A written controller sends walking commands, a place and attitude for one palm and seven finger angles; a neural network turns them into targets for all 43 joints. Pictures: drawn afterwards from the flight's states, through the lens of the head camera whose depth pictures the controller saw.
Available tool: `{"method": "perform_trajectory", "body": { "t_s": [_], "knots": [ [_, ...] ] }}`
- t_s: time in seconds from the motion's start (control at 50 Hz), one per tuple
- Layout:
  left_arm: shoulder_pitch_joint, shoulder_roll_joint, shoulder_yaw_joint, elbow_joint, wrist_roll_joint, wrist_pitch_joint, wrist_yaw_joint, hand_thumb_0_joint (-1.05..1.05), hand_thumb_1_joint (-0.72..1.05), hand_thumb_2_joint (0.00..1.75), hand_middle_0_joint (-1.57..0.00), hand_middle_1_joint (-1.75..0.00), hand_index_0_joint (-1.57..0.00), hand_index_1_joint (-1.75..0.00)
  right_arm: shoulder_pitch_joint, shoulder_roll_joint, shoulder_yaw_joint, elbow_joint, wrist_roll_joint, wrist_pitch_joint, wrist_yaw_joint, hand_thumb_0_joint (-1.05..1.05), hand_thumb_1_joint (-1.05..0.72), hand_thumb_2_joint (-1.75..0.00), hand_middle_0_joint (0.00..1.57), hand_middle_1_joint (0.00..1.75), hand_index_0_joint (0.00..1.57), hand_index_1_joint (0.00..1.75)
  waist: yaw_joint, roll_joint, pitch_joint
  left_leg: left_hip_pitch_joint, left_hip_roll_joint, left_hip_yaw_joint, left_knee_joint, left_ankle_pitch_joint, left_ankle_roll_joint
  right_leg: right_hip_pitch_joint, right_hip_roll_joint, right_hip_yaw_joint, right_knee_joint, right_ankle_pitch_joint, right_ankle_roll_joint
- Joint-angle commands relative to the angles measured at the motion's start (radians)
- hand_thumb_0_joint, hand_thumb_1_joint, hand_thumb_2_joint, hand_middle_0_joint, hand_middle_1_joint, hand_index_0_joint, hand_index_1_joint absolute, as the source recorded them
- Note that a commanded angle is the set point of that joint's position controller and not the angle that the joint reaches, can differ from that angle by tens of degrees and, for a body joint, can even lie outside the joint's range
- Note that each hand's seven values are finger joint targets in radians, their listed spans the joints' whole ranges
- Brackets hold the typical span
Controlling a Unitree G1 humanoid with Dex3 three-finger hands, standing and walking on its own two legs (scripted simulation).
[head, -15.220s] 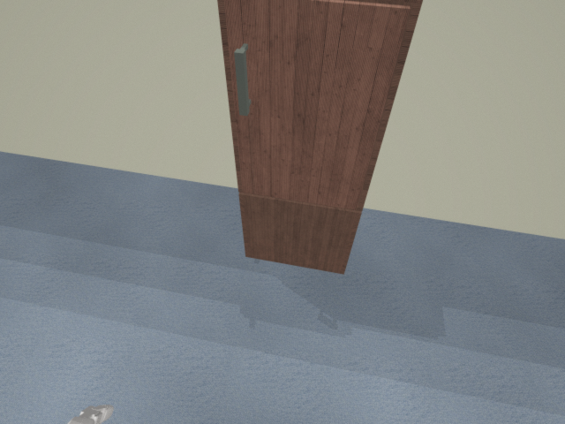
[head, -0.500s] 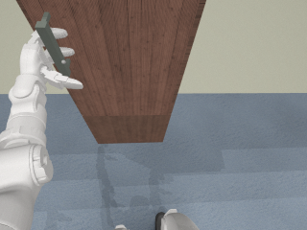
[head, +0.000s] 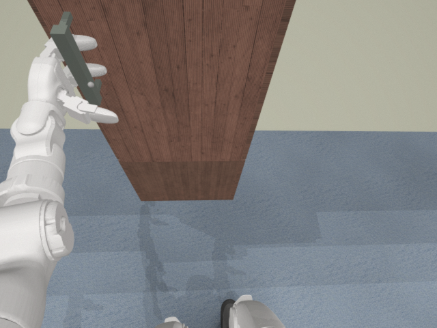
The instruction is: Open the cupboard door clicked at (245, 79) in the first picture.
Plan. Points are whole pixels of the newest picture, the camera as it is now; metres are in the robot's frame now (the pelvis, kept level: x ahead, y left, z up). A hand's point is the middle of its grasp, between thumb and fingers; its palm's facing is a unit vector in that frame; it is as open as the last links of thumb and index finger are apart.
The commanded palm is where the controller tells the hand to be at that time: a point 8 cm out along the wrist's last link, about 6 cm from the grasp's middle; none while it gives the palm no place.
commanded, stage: close the thumb around the handle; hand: left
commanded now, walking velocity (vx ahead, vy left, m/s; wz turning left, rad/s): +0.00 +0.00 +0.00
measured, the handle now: (82, 63) +0.57 +0.20 +0.11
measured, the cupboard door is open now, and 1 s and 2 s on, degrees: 1 3 47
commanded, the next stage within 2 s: pull the door open along its arc in 0.62 s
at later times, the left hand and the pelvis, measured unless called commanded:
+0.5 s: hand (89, 84) +0.51 +0.18 +0.11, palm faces -0.06 -1.00 -0.03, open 6.3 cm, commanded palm +0.49 +0.22 +0.10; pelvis +0.00 +0.00 +0.00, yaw -1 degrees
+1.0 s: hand (88, 91) +0.50 +0.18 +0.11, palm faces -0.08 -1.00 -0.02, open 5.7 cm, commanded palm +0.45 +0.23 +0.10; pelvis +0.01 +0.01 +0.00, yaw -2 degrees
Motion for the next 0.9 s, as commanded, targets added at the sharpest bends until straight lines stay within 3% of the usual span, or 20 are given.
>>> {"method": "perform_trajectory", "body": {
  "t_s": [0.0,0.08,0.1,0.14,0.16,0.18,0.26,0.3,0.34,0.38,0.4,0.44,0.46,0.58,0.62,0.64,0.66,0.7,0.72,0.88],
  "knots": [
    [-0.498,0.218,0.017,-0.208,-0.006,-0.059,-0.005,0.0,-0.22,0.42,-0.32,-1.23,-0.32,-1.23,0.186,-0.169,-0.065,-0.038,-0.006,-0.014,-0.012,0.0,-0.9,-0.9,0.2,0.3,0.2,0.3,-0.042,0.084,-0.471,0.162,0.013,-0.099,-0.082,0.484,-0.032,0.338,0.002,0.096,-0.013,0.364,0.022],
    [-0.488,0.198,0.008,-0.22,-0.008,-0.066,-0.007,0.0,0.0,0.52,-0.34,-1.25,-0.34,-1.25,0.188,-0.167,-0.067,-0.04,-0.009,-0.016,-0.008,0.0,-0.9,-0.9,0.2,0.3,0.2,0.3,-0.034,0.103,-0.502,0.186,0.015,-0.103,-0.077,0.52,-0.038,0.337,0.004,0.094,-0.01,0.374,0.021],
    [-0.473,0.233,0.033,-0.208,-0.003,-0.066,-0.005,0.0,0.06,0.54,-0.34,-1.26,-0.34,-1.26,0.188,-0.169,-0.067,-0.036,-0.008,-0.014,-0.009,0.0,-0.9,-0.9,0.2,0.3,0.2,0.3,-0.026,0.103,-0.491,0.174,0.016,-0.101,-0.075,0.518,-0.037,0.342,0.004,0.096,-0.009,0.374,0.019],
    [-0.483,0.205,0.012,-0.222,-0.005,-0.066,-0.006,0.0,0.17,0.59,-0.35,-1.27,-0.35,-1.27,0.185,-0.167,-0.067,-0.04,-0.009,-0.015,-0.007,0.0,-0.9,-0.9,0.2,0.3,0.2,0.3,-0.031,0.096,-0.476,0.171,0.016,-0.101,-0.083,0.502,-0.036,0.339,0.004,0.093,-0.014,0.365,0.02],
    [-0.475,0.204,0.017,-0.237,-0.011,-0.072,-0.006,0.0,0.23,0.61,-0.35,-1.28,-0.35,-1.28,0.185,-0.167,-0.067,-0.048,-0.008,-0.017,-0.007,0.0,-0.9,-0.9,0.2,0.3,0.2,0.3,-0.024,0.121,-0.495,0.193,0.016,-0.103,-0.08,0.542,-0.038,0.341,0.005,0.092,-0.009,0.381,0.016],
    [-0.469,0.231,0.041,-0.248,-0.012,-0.075,-0.005,0.0,0.28,0.64,-0.36,-1.28,-0.36,-1.28,0.188,-0.169,-0.071,-0.043,-0.009,-0.015,-0.006,0.0,-0.9,-0.9,0.2,0.3,0.2,0.3,-0.019,0.104,-0.526,0.202,0.018,-0.102,-0.075,0.554,-0.039,0.356,0.006,0.096,-0.009,0.396,0.019],
    [-0.449,0.207,0.025,-0.242,-0.018,-0.076,-0.009,0.0,0.51,0.73,-0.37,-1.31,-0.37,-1.31,0.18,-0.165,-0.068,-0.051,-0.007,-0.013,-0.005,0.0,-0.9,-0.9,0.2,0.3,0.2,0.3,-0.021,0.09,-0.475,0.177,0.016,-0.097,-0.084,0.536,-0.034,0.362,0.008,0.093,-0.014,0.396,0.017],
    [-0.42,0.245,0.056,-0.24,-0.015,-0.075,-0.01,0.0,0.62,0.78,-0.38,-1.32,-0.38,-1.32,0.179,-0.169,-0.068,-0.05,-0.007,-0.01,-0.005,0.0,-0.9,-0.9,0.2,0.3,0.2,0.3,-0.006,0.096,-0.495,0.169,0.015,-0.091,-0.086,0.531,-0.035,0.381,0.006,0.099,-0.013,0.403,0.017],
    [-0.434,0.228,0.033,-0.242,-0.013,-0.073,-0.015,0.0,0.73,0.83,-0.39,-1.33,-0.39,-1.33,0.173,-0.166,-0.066,-0.053,-0.005,-0.009,-0.006,0.0,-0.9,-0.9,0.2,0.3,0.2,0.3,-0.014,0.077,-0.465,0.141,0.013,-0.087,-0.092,0.493,-0.031,0.386,0.005,0.099,-0.016,0.392,0.019],
    [-0.438,0.216,0.03,-0.242,-0.015,-0.075,-0.012,0.0,0.84,0.88,-0.4,-1.34,-0.4,-1.34,0.174,-0.165,-0.067,-0.051,-0.006,-0.009,-0.007,0.0,-0.9,-0.9,0.2,0.3,0.2,0.3,-0.014,0.111,-0.468,0.174,0.016,-0.096,-0.093,0.519,-0.037,0.363,0.005,0.095,-0.015,0.382,0.018],
    [-0.42,0.243,0.054,-0.236,-0.012,-0.074,-0.01,0.0,0.9,0.9,-0.4,-1.35,-0.4,-1.35,0.178,-0.169,-0.069,-0.05,-0.007,-0.008,-0.008,0.0,-0.9,-0.9,0.2,0.3,0.2,0.3,-0.006,0.105,-0.477,0.172,0.016,-0.094,-0.089,0.523,-0.038,0.364,0.005,0.095,-0.014,0.38,0.017],
    [-0.44,0.206,0.022,-0.24,-0.015,-0.071,-0.011,0.0,0.9,0.9,-0.4,-1.35,-0.4,-1.35,0.176,-0.165,-0.069,-0.049,-0.006,-0.009,-0.007,0.0,-0.9,-0.9,0.2,0.3,0.2,0.3,-0.022,0.083,-0.47,0.169,0.016,-0.094,-0.091,0.51,-0.037,0.361,0.005,0.094,-0.017,0.379,0.022],
    [-0.437,0.209,0.028,-0.245,-0.018,-0.075,-0.01,0.0,0.9,0.9,-0.4,-1.35,-0.4,-1.35,0.176,-0.166,-0.069,-0.054,-0.006,-0.011,-0.007,0.0,-0.9,-0.9,0.2,0.3,0.2,0.3,-0.015,0.106,-0.475,0.18,0.015,-0.097,-0.089,0.535,-0.038,0.359,0.005,0.093,-0.015,0.384,0.017],
    [-0.425,0.248,0.057,-0.235,-0.01,-0.073,-0.007,0.0,0.9,0.9,-0.4,-1.35,-0.4,-1.35,0.181,-0.169,-0.07,-0.049,-0.008,-0.006,-0.008,0.0,-0.9,-0.9,0.2,0.3,0.2,0.3,-0.007,0.088,-0.493,0.166,0.016,-0.099,-0.088,0.544,-0.04,0.38,0.004,0.094,-0.007,0.4,0.018],
    [-0.432,0.217,0.031,-0.208,-0.01,-0.062,-0.009,0.0,0.9,0.9,-0.4,-1.35,-0.4,-1.35,0.174,-0.166,-0.066,-0.048,-0.006,-0.006,-0.008,0.0,-0.9,-0.9,0.2,0.3,0.2,0.3,-0.022,0.077,-0.444,0.142,0.014,-0.089,-0.089,0.499,-0.035,0.359,0.004,0.096,-0.016,0.381,0.02],
    [-0.446,0.243,0.048,-0.21,-0.006,-0.064,-0.007,0.0,0.9,0.9,-0.4,-1.35,-0.4,-1.35,0.18,-0.17,-0.067,-0.046,-0.007,-0.004,-0.01,0.0,-0.9,-0.9,0.2,0.3,0.2,0.3,-0.022,0.057,-0.441,0.136,0.015,-0.096,-0.092,0.49,-0.034,0.364,0.005,0.094,-0.015,0.373,0.019],
    [-0.442,0.237,0.043,-0.225,-0.006,-0.069,-0.005,0.0,0.9,0.9,-0.4,-1.35,-0.4,-1.35,0.175,-0.169,-0.067,-0.056,-0.006,-0.005,-0.011,0.0,-0.9,-0.9,0.2,0.3,0.2,0.3,-0.015,0.088,-0.458,0.151,0.013,-0.097,-0.089,0.51,-0.034,0.359,0.004,0.094,-0.01,0.375,0.016],
    [-0.467,0.197,0.008,-0.203,-0.003,-0.062,-0.004,0.0,0.9,0.9,-0.4,-1.35,-0.4,-1.35,0.177,-0.165,-0.066,-0.043,-0.007,-0.008,-0.01,0.0,-0.9,-0.9,0.2,0.3,0.2,0.3,-0.034,0.103,-0.437,0.171,0.017,-0.103,-0.085,0.508,-0.043,0.312,0.004,0.09,-0.015,0.348,0.021],
    [-0.45,0.267,0.064,-0.192,0.002,-0.061,0.0,0.0,0.9,0.9,-0.4,-1.35,-0.4,-1.35,0.185,-0.174,-0.068,-0.04,-0.008,-0.008,-0.012,0.0,-0.9,-0.9,0.2,0.3,0.2,0.3,-0.019,0.086,-0.443,0.151,0.016,-0.102,-0.083,0.493,-0.041,0.326,0.004,0.092,-0.012,0.342,0.02],
    [-0.226,0.237,0.071,-0.28,-0.028,-0.054,-0.027,0.0,0.9,0.9,-0.4,-1.35,-0.4,-1.35,0.151,-0.166,-0.071,-0.103,0.001,0.004,-0.005,0.0,-0.9,-0.9,0.2,0.3,0.2,0.3,0.045,0.073,-0.515,0.168,0.019,-0.085,-0.095,0.583,-0.042,0.419,0.003,0.093,-0.003,0.417,0.017]
  ]
}}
